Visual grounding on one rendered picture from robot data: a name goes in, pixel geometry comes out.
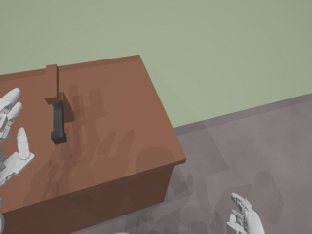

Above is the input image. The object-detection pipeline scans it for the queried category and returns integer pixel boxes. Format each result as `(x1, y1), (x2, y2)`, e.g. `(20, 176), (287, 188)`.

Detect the counter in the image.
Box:
(0, 55), (187, 234)

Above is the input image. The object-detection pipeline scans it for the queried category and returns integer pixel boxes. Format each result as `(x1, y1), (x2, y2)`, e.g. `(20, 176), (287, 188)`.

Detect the robot right hand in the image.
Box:
(226, 193), (265, 234)

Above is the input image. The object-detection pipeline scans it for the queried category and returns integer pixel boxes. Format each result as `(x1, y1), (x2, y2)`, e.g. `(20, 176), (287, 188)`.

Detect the tap lever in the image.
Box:
(51, 101), (67, 145)

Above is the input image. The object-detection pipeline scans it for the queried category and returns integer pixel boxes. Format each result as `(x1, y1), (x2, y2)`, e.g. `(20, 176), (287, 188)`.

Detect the robot left hand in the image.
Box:
(0, 88), (34, 187)

